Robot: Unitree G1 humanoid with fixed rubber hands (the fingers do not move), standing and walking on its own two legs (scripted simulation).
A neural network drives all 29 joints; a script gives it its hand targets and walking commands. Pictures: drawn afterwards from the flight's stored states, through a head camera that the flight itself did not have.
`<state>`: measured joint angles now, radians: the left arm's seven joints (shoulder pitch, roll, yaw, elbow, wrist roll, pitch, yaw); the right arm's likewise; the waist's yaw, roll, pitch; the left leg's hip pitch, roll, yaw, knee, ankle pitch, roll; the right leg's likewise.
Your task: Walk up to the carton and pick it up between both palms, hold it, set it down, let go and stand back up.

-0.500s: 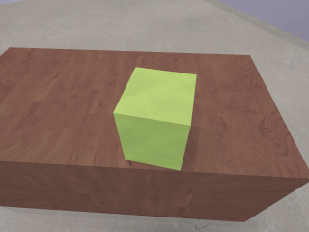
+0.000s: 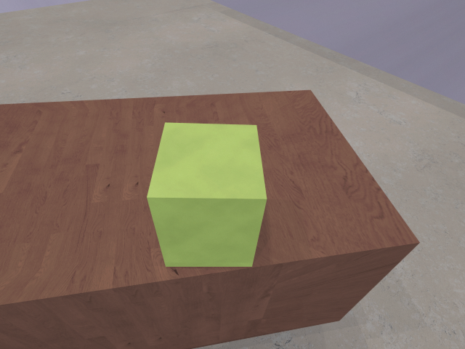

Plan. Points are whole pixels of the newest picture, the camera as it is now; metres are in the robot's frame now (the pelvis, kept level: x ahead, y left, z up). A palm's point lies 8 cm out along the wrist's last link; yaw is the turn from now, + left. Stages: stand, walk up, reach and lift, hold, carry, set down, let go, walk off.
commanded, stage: walk up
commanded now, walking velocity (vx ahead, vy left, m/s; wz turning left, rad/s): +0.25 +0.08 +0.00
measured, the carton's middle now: (210, 197) +0.45 +0.04 -0.01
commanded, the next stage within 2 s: stand in 1.04 s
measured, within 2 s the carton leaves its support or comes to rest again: neither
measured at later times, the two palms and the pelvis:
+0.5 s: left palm out of the picture +0.03 +0.22 -0.17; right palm out of the picture +0.13 -0.19 -0.14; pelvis +0.08 +0.03 -0.01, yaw +2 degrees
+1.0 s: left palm out of the picture +0.09 +0.24 -0.16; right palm out of the picture +0.09 -0.17 -0.16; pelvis +0.11 +0.04 -0.01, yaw +2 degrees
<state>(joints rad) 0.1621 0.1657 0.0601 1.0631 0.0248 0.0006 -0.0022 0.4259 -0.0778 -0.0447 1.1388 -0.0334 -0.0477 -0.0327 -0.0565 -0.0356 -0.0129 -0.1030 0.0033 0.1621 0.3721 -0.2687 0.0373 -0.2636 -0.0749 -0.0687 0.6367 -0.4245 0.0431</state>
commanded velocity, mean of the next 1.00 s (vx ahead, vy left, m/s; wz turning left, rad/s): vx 0.02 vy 0.01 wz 0.00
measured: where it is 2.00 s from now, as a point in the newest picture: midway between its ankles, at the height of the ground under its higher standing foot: outside the picture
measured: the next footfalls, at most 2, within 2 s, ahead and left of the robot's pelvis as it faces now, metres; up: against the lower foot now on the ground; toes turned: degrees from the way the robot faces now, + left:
right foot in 0.04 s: +0.04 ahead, -0.13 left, +0.00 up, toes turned +0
left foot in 0.30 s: +0.11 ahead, +0.12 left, +0.00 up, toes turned +0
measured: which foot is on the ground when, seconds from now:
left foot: down 0.00-0.06, up 0.08-0.28, down 0.30-1.00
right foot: up 0.00-0.02, down 0.04-1.00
